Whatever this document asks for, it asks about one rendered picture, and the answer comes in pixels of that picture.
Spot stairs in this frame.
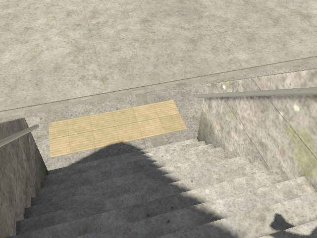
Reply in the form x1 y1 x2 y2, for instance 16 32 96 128
7 138 317 238

